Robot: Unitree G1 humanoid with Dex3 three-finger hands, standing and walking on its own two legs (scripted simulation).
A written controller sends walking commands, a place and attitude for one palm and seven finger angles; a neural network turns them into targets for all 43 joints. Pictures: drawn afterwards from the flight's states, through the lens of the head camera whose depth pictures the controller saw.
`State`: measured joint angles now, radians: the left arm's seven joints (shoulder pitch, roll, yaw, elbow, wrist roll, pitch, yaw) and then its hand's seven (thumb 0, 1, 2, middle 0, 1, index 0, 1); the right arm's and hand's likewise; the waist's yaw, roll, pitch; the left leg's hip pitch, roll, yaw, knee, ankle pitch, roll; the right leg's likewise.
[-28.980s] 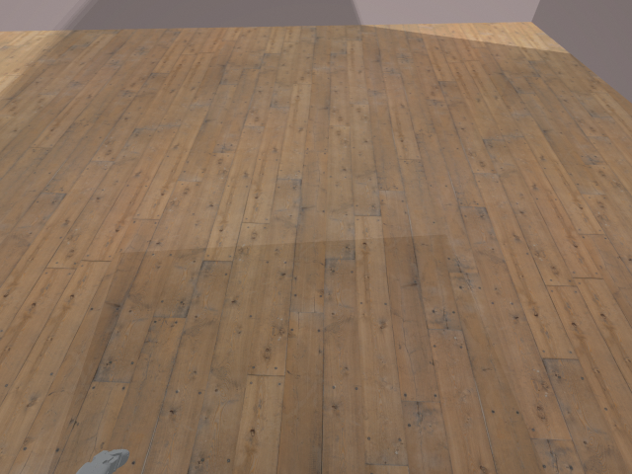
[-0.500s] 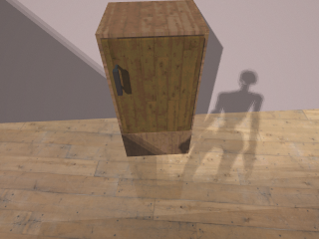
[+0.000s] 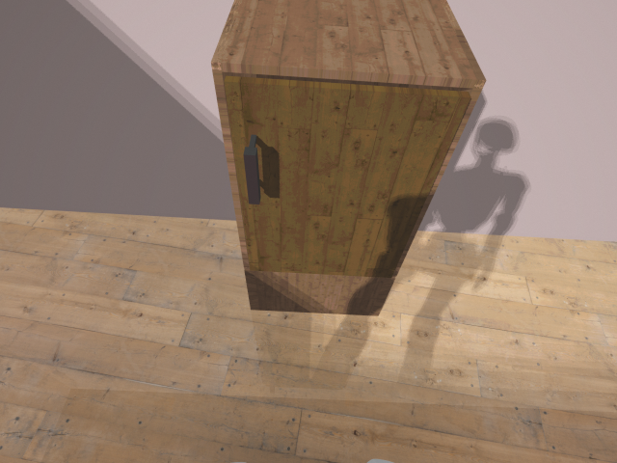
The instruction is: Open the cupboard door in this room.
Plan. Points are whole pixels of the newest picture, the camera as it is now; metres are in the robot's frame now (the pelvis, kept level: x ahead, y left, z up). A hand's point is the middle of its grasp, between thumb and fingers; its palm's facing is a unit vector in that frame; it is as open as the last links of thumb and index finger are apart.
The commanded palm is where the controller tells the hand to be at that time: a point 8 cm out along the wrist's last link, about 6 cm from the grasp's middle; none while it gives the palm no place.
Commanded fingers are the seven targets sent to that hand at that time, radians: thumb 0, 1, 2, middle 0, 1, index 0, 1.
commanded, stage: come to a stop and stand still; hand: left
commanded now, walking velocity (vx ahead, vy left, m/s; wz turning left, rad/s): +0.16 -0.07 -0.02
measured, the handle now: (254, 170) +0.62 +0.16 -0.04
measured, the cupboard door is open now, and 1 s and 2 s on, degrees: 0 0 0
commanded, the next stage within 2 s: look again from close up in 1.42 s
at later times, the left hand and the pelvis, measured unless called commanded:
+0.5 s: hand (198, 455) +0.15 +0.17 -0.17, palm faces +0.05 -0.98 -0.21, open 7.4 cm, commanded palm none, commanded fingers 0.00 0.90 0.90 -0.20 -0.30 -0.20 -0.30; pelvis +0.06 -0.01 +0.00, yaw +2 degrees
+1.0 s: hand out of the picture +0.06 +0.18 -0.17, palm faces +0.02 -0.98 -0.18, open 7.4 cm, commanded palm none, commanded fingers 0.00 0.90 0.90 -0.20 -0.30 -0.20 -0.30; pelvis +0.04 +0.00 +0.01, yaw +1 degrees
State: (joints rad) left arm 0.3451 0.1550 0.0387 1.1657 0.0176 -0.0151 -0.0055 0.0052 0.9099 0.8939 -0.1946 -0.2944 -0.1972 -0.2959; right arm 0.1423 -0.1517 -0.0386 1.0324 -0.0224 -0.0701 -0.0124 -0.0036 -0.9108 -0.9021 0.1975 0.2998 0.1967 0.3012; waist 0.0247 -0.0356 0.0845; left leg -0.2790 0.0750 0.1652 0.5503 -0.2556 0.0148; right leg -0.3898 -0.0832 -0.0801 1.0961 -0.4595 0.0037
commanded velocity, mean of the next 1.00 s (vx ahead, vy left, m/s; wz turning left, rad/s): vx -0.06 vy -0.02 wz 0.00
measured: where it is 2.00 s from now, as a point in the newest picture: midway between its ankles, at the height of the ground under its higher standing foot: outside the picture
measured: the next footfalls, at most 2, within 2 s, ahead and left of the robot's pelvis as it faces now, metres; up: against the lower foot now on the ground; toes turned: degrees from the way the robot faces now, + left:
right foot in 0.18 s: +0.16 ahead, -0.14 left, +0.00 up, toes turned -7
left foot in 0.56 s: +0.11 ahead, +0.07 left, +0.00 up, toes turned +6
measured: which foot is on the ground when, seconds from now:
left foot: down 0.00-0.20, up 0.22-0.54, down 0.56-1.00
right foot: up 0.00-0.16, down 0.18-0.56, up 0.58-1.00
